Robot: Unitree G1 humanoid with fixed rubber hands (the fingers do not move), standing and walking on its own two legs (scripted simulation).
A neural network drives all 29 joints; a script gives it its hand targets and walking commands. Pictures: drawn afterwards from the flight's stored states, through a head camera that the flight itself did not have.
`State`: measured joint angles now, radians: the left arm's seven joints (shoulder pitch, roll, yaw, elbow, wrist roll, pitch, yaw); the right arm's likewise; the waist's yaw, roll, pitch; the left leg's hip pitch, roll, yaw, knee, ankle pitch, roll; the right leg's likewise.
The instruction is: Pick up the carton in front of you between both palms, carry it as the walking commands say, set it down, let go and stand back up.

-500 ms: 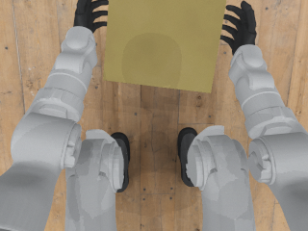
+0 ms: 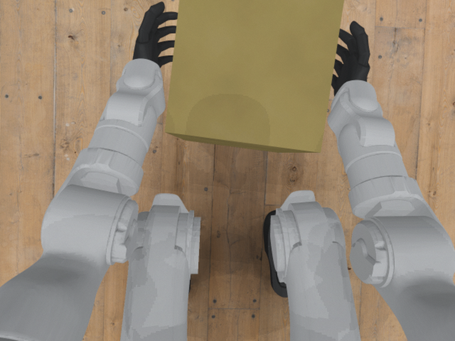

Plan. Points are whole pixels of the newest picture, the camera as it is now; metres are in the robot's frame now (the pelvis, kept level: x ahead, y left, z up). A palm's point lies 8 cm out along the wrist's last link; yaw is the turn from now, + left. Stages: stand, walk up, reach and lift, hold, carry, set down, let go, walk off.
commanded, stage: reach and lift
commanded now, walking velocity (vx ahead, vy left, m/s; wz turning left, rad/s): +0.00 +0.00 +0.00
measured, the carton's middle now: (244, 88) +0.51 -0.02 -0.20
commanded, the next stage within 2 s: none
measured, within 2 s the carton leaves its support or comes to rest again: neither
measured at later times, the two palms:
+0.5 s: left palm (77, 22) +0.48 +0.14 +0.07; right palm (454, 49) +0.47 -0.16 +0.07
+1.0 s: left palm out of the picture +0.44 +0.14 +0.23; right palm out of the picture +0.44 -0.16 +0.23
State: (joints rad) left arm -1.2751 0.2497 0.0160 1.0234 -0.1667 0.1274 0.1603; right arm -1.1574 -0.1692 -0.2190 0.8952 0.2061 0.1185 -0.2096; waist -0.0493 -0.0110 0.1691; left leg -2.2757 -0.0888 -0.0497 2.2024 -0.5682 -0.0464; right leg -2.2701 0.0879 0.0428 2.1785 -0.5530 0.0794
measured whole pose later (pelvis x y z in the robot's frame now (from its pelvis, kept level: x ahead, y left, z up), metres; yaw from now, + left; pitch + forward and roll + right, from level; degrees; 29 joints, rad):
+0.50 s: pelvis +0.01 +0.00 +0.13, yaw +1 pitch +41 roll -1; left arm -0.97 0.02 0.37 0.78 0.17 0.30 0.06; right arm -0.91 0.02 -0.48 0.69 -0.15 0.30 -0.07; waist -0.03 0.01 -0.19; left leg -1.96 -0.12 -0.08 1.76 -0.52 -0.05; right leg -1.96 0.11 0.08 1.74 -0.50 0.07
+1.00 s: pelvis +0.06 +0.00 +0.27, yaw +1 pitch +29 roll +0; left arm -0.59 -0.07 0.32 0.68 0.15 0.28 0.07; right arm -0.57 0.09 -0.38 0.65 -0.14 0.28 -0.07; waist -0.02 0.01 -0.24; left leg -1.31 -0.11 -0.11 1.30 -0.49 -0.03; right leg -1.32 0.10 0.11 1.28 -0.48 0.04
